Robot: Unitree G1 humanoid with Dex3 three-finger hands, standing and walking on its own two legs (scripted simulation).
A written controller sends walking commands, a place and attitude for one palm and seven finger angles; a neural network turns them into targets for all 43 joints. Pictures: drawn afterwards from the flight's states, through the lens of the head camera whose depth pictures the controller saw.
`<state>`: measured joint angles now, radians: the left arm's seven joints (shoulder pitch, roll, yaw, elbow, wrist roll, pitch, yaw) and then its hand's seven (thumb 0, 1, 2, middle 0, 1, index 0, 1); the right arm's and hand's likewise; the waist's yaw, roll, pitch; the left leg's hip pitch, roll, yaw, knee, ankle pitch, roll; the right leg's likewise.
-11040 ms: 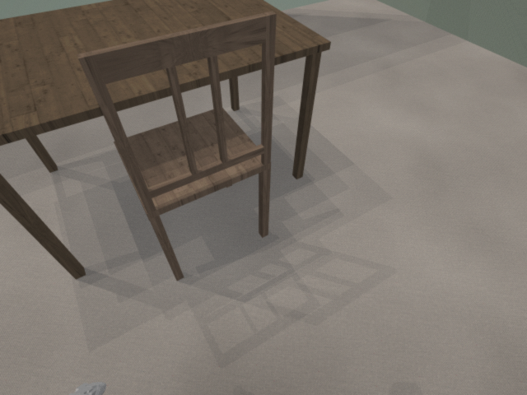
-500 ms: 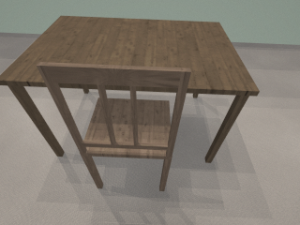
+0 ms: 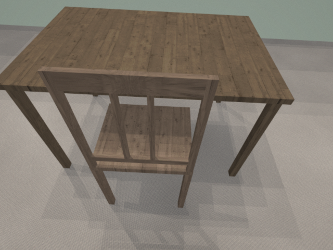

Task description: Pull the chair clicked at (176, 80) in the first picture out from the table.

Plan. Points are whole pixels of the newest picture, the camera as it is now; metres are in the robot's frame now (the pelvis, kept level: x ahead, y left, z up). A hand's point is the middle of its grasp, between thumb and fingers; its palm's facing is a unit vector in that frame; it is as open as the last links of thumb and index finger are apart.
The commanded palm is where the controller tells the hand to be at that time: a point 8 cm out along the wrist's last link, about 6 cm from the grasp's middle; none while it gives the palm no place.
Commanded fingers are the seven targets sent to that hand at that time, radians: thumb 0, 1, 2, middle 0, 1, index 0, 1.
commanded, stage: look again from close up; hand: left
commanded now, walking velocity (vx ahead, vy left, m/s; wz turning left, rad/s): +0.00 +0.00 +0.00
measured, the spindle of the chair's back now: (121, 130) +0.48 +0.18 -0.06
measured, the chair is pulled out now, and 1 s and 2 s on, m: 0.00 0.00 0.00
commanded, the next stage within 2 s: raise the hand toward the chair's back in 0.52 s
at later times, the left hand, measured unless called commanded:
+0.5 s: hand out of the picture +0.01 +0.17 -0.18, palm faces +0.03 -0.98 -0.19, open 7.4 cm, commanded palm none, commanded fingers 0.00 0.90 0.90 -0.20 -0.30 -0.20 -0.30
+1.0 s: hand (114, 232) +0.17 +0.14 -0.06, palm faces -0.02 -1.00 +0.02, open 8.8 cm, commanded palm +0.13 +0.22 -0.06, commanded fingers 0.00 0.43 0.70 -0.15 -0.23 -0.15 -0.23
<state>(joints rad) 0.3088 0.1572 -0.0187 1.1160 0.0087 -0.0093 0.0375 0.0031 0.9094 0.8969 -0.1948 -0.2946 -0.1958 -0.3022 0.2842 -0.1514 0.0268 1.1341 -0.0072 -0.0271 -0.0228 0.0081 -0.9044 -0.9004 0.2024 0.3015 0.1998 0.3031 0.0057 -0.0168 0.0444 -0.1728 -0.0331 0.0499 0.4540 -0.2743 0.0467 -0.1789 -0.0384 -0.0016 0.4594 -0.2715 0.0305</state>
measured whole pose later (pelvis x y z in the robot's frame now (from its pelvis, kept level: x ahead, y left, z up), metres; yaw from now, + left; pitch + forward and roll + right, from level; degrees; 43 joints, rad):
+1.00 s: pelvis -0.04 -0.04 -0.08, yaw +1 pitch +13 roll +1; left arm 0.33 0.17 0.14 0.23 -0.23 -0.54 -0.32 0.01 0.67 0.79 -0.17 -0.26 -0.17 -0.26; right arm 0.15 -0.27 -0.06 0.53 0.02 -0.26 0.00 0.02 -0.90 -0.90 0.20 0.30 0.20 0.30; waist -0.01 -0.05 -0.16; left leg -0.83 0.01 0.02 1.10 -0.50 -0.01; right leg -0.83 -0.02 -0.04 1.12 -0.52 -0.03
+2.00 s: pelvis -0.03 -0.02 -0.08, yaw +2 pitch +16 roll -3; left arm 0.33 0.25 0.19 0.05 -0.26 -0.39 -0.27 -0.01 -0.45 0.32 -0.06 -0.08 -0.06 -0.09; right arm 0.20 -0.22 0.02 0.51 0.02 -0.20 -0.05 0.01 -0.90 -0.90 0.21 0.30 0.20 0.30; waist 0.00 0.02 -0.14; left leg -0.89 0.00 -0.03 1.14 -0.53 0.02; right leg -0.84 -0.02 -0.09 1.08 -0.52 0.00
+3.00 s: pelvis -0.03 -0.02 -0.08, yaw +2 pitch +16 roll -2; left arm 0.23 0.26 0.23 0.16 -0.28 -0.41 -0.31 -0.01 -0.50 0.30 -0.06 -0.08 -0.06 -0.08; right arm 0.22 -0.25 0.01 0.56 0.02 -0.21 -0.06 0.01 -0.90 -0.90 0.21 0.30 0.20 0.30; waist -0.01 0.03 -0.14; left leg -0.89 0.01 -0.04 1.12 -0.52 0.01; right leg -0.84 -0.01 -0.09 1.07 -0.52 -0.01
